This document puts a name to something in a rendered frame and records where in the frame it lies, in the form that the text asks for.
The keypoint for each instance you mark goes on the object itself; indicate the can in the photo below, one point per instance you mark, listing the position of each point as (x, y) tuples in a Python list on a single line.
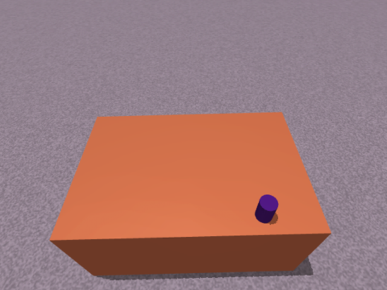
[(266, 208)]

